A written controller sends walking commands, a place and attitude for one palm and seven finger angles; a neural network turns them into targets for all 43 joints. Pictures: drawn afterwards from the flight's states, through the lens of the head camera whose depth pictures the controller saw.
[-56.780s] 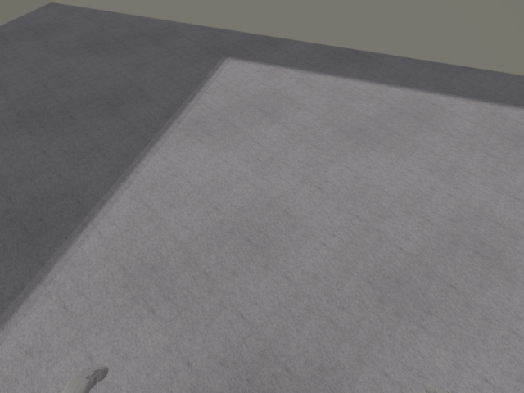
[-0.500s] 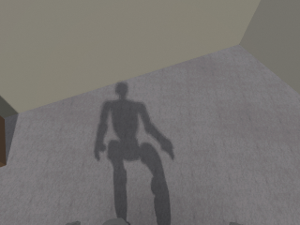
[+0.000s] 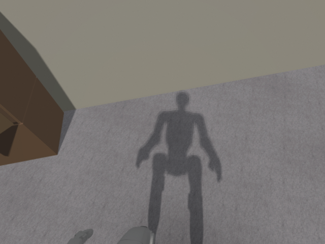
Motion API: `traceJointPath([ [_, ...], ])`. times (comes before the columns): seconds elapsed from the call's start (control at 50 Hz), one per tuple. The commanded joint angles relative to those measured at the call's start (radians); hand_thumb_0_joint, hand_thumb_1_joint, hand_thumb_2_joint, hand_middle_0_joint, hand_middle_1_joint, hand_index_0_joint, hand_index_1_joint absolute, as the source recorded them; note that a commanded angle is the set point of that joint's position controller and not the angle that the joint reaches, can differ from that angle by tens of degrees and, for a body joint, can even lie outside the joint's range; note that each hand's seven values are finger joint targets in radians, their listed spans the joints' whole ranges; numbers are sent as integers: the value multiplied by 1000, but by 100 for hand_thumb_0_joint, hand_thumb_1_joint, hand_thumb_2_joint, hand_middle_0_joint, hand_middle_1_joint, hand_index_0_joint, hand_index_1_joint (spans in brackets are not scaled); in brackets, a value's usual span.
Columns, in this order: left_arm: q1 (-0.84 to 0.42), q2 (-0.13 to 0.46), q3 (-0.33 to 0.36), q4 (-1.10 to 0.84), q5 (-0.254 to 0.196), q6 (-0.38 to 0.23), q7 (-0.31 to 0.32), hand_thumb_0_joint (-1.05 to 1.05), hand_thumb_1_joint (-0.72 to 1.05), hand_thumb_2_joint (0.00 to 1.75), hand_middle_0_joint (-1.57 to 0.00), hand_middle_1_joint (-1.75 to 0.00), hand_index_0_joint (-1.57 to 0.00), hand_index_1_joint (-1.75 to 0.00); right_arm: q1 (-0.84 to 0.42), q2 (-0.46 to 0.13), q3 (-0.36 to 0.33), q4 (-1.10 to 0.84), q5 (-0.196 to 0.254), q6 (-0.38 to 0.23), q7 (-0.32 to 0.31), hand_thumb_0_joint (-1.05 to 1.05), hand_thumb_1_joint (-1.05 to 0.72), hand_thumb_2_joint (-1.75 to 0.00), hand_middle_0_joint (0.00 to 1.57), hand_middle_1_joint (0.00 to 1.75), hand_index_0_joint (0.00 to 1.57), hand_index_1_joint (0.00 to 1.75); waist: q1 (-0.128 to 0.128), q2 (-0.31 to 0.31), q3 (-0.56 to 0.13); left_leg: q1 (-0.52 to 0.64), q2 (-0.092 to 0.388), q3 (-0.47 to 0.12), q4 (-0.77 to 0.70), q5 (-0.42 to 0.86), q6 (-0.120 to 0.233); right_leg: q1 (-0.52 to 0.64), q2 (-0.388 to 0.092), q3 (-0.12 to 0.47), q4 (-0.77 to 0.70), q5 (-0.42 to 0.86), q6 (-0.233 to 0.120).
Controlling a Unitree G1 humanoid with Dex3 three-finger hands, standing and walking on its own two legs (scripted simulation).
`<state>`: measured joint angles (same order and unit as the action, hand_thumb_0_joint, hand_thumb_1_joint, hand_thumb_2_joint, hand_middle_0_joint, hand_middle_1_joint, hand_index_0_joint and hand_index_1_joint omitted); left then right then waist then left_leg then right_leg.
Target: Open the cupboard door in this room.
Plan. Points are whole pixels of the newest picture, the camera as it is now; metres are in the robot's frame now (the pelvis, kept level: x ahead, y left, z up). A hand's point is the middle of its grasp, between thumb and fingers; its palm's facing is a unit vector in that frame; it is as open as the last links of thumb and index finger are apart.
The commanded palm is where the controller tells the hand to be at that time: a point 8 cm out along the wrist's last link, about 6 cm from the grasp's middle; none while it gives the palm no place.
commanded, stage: turn to face it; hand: left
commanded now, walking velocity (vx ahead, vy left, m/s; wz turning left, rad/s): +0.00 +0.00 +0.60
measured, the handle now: out of the picture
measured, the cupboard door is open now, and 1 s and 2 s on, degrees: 40 40 40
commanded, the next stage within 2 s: take the last steps up to it in 1.42 s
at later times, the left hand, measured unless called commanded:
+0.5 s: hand out of the picture +0.01 +0.26 -0.17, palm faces +0.33 -0.90 -0.27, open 7.4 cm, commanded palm none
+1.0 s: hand out of the picture -0.04 +0.19 -0.16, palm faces +0.59 -0.77 -0.24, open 7.3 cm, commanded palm none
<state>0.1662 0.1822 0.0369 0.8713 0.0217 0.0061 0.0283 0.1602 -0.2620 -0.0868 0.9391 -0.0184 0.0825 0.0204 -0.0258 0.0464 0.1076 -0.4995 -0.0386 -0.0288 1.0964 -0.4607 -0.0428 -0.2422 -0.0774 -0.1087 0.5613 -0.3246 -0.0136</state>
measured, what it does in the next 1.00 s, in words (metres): steps on the spot, turning left: left foot, then right foot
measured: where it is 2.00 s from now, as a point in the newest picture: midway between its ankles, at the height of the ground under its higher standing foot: outside the picture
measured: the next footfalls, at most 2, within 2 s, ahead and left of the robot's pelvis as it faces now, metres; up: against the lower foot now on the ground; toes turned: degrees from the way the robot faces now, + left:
left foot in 0.28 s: +0.03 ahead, +0.14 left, +0.00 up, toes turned +17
right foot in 0.68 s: +0.09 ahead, -0.11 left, +0.00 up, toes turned +22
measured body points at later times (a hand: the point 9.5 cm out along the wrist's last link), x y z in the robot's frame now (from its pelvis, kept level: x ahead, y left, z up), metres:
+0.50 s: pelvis +0.00 +0.02 +0.00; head +0.05 +0.05 +0.44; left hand +0.00 +0.30 -0.15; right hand +0.18 -0.19 -0.14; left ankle -0.01 +0.12 -0.74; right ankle +0.03 -0.13 -0.67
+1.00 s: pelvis +0.03 -0.01 +0.00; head +0.07 +0.02 +0.45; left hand -0.07 +0.23 -0.14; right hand +0.26 -0.16 -0.14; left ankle -0.04 +0.10 -0.71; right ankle +0.06 -0.12 -0.74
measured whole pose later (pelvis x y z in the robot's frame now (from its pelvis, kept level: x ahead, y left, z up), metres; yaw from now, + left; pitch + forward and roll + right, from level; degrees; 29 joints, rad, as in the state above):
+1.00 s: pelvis +0.03 -0.01 +0.00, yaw +37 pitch +0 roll +2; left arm 0.22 0.19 0.04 0.90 0.03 0.00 0.02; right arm 0.12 -0.24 -0.07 0.94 -0.01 0.08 0.04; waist -0.01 -0.03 0.13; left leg -0.38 0.02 0.08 0.77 -0.42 -0.05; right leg -0.17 -0.16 -0.23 0.55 -0.36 0.02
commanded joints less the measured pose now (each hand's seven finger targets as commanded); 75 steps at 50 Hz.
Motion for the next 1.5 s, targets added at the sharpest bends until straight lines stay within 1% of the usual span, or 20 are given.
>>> traceJointPath([
  [0.0, 34, 175, 44, -63, -2, -20, 10, 0, 90, 90, -20, -30, -20, -30, -47, -43, -8, -82, 8, -21, 9, 0, -90, -90, 20, 30, 20, 30, 21, -257, -115, -89, 59, 37, 58, 42, -31, 176, -227, 74, -197, 584, -72],
  [0.14, 125, 224, 72, -25, 9, -18, 6, 0, 90, 90, -20, -30, -20, -30, -128, -11, 12, -104, 9, -37, 13, 0, -90, -90, 20, 30, 20, 30, 78, -244, -138, 36, 53, 136, -324, -1, -17, 248, -290, 18, -116, 684, -90],
  [0.22, 81, 238, 79, -24, -5, -13, -5, 0, 90, 90, -20, -30, -20, -30, 4, -61, -1, -82, 4, -51, 8, 0, -90, -90, 20, 30, 20, 30, -6, -185, -189, 320, 36, 152, -627, 248, 18, 106, -274, -71, 82, 579, -10],
  [0.26, 16, 127, 48, -93, -17, -1, -16, 0, 90, 90, -20, -30, -20, -30, 144, -254, -52, -61, -6, -59, -8, 0, -90, -90, 20, 30, 20, 30, -91, 293, -240, 573, 443, -403, -721, 854, 241, -342, -54, -79, 501, -344, 114],
  [0.28, -36, 151, 47, -108, -6, 16, -7, 0, 90, 90, -20, -30, -20, -30, 176, -260, -48, -40, -3, -51, -17, 0, -90, -90, 20, 30, 20, 30, -90, 169, -255, 546, 480, -373, -700, 885, 304, -358, -59, 61, 594, -361, 91],
  [0.4, 12, 149, 56, -40, 0, 31, -21, 0, 90, 90, -20, -30, -20, -30, -14, -166, -16, -99, -5, -68, -36, 0, -90, -90, 20, 30, 20, 30, 17, 89, -144, 320, 267, -202, -764, 492, 198, -291, -36, 109, 574, -78, 100],
  [0.6, 39, 141, 50, -58, -11, 8, -11, 0, 90, 90, -20, -30, -20, -30, -25, -168, -34, -100, -4, -52, -26, 0, -90, -90, 20, 30, 20, 30, 32, 118, -181, 228, 205, -297, -655, 533, 176, 14, 70, 69, 33, -12, 83],
  [0.62, 89, 156, 57, -46, -12, 0, -7, 0, 90, 90, -20, -30, -20, -30, -47, -151, -32, -109, 2, -51, -25, 0, -90, -90, 20, 30, 20, 30, 63, 79, -194, 153, 170, -278, -602, 472, 140, 135, 48, 78, -116, 83, 78],
  [0.66, 126, 300, 84, -44, 11, -14, 7, 0, 90, 90, -20, -30, -20, -30, -51, -47, -18, -145, 14, -54, -17, 0, -90, -90, 20, 30, 20, 30, 89, -374, -181, -133, -62, -7, -197, -124, -1, 281, -381, 484, -301, 224, -90],
  [0.76, -3, 175, 44, -69, -4, -17, 10, 0, 90, 90, -20, -30, -20, -30, -29, -56, -15, -83, 2, -23, 3, 0, -90, -90, 20, 30, 20, 30, 6, -262, -101, -106, 57, 5, 123, 20, -24, 139, -244, 129, -203, 537, -94],
  [0.92, 117, 237, 72, -19, 10, -16, 4, 0, 90, 90, -20, -30, -20, -30, -122, -13, 11, -102, 10, -38, 14, 0, -90, -90, 20, 30, 20, 30, 75, -269, -121, 54, 43, 139, -331, 7, -12, 219, -282, 21, -112, 663, -81],
  [1.0, 84, 236, 74, -17, -3, -12, -7, 0, 90, 90, -20, -30, -20, -30, 1, -58, 0, -75, 3, -51, 8, 0, -90, -90, 20, 30, 20, 30, -3, -205, -169, 324, 32, 147, -616, 249, 22, 82, -254, -57, 72, 563, 1],
  [1.02, 78, 199, 68, -38, -12, -8, -12, 0, 90, 90, -20, -30, -20, -30, 67, -138, -20, -65, -3, -61, 1, 0, -90, -90, 20, 30, 20, 30, -42, -17, -235, 499, 170, -24, -660, 469, 87, -75, -186, -100, 250, 359, 55],
  [1.04, 39, 124, 44, -78, -18, -4, -17, 0, 90, 90, -20, -30, -20, -30, 143, -239, -47, -56, -7, -65, -10, 0, -90, -90, 20, 30, 20, 30, -82, 260, -260, 602, 437, -379, -696, 903, 249, -321, -51, -78, 486, -321, 112],
  [1.06, -13, 138, 40, -89, -9, 12, -5, 0, 90, 90, -20, -30, -20, -30, 175, -250, -42, -32, -2, -57, -20, 0, -90, -90, 20, 30, 20, 30, -85, 167, -275, 558, 472, -341, -681, 966, 306, -315, -54, 64, 573, -364, 85],
  [1.18, 31, 123, 43, -5, -4, 29, -17, 0, 90, 90, -20, -30, -20, -30, 13, -135, -1, -70, -8, -75, -46, 0, -90, -90, 20, 30, 20, 30, 9, 70, -155, 379, 295, -159, -728, 734, 222, -272, -29, 95, 539, -122, 88],
  [1.38, 105, 104, 36, 28, -11, 9, -12, 0, 90, 90, -20, -30, -20, -30, -24, -118, 3, -50, -2, -61, -37, 0, -90, -90, 20, 30, 20, 30, 54, 81, -151, 230, 227, -168, -665, 516, 170, 67, 49, 34, -14, 60, 71],
  [1.4, 135, 135, 41, 36, -7, -3, -8, 0, 90, 90, -20, -30, -20, -30, -27, -98, 4, -49, 6, -63, -33, 0, -90, -90, 20, 30, 20, 30, 69, 12, -163, 186, 178, -141, -603, 433, 125, 154, 15, 71, -144, 148, 63],
  [1.44, 149, 256, 60, 36, 6, -19, 1, 0, 90, 90, -20, -30, -20, -30, -26, -20, 15, -76, 14, -56, -26, 0, -90, -90, 20, 30, 20, 30, 74, -343, -135, 7, -14, 25, -246, -112, 21, 170, -357, 441, -293, 322, -116],
  [1.48, 84, 197, 47, 22, 3, -23, 7, 0, 90, 90, -20, -30, -20, -30, -36, -42, 2, -47, 4, -38, -21, 0, -90, -90, 20, 30, 20, 30, 50, -293, -71, -18, 33, -41, -8, -93, 27, 55, -313, 366, -300, 308, -161],
])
